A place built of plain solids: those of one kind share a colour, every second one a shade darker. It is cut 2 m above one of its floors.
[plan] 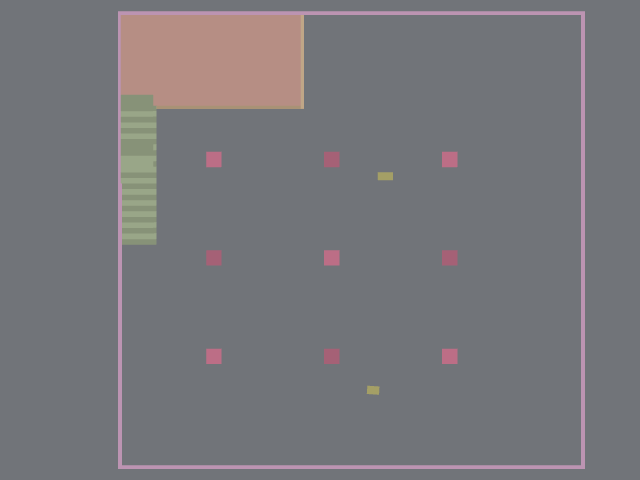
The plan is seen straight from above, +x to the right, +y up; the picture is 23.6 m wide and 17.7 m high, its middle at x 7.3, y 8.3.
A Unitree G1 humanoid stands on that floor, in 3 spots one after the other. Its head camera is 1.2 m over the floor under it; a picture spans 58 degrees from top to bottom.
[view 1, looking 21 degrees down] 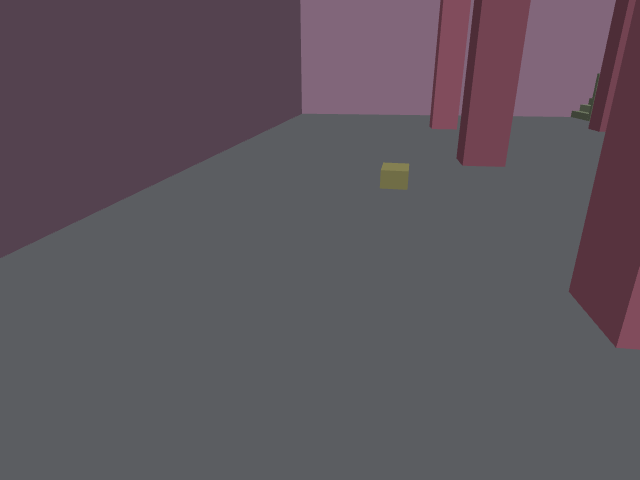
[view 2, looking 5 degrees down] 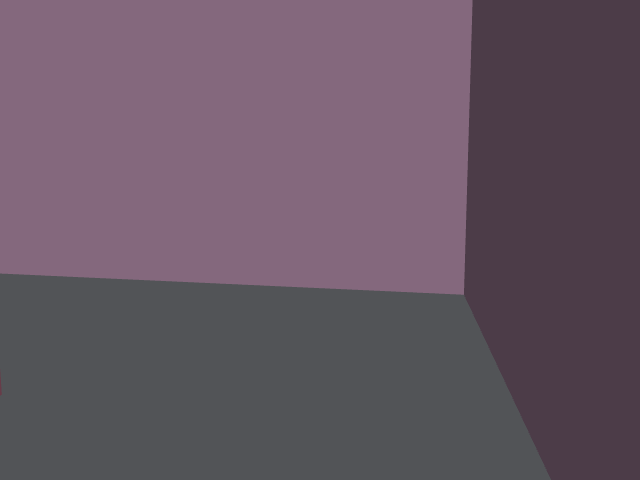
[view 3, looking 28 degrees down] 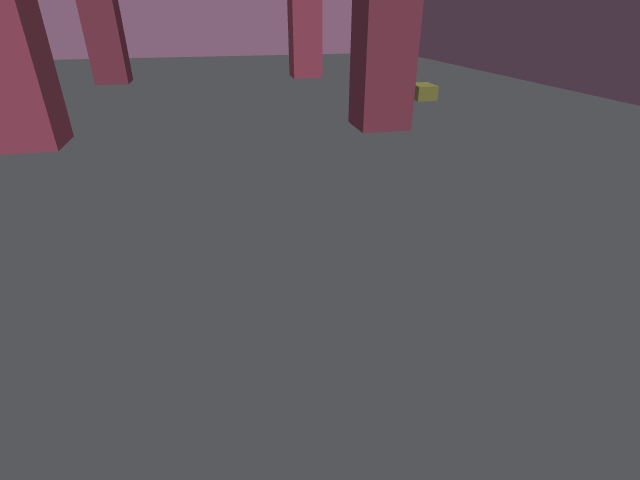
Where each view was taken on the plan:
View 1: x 14.26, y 2.59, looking -172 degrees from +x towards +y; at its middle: ground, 3.35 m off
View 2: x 0.57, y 5.83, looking -77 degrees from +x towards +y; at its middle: wall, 6.00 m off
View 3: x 2.92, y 5.83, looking -13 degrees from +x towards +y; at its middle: ground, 2.56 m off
